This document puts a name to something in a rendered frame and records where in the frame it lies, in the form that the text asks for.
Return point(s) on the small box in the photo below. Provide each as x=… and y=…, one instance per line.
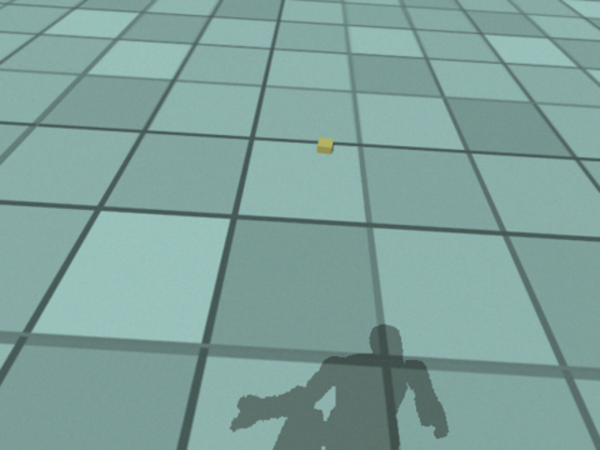
x=325, y=146

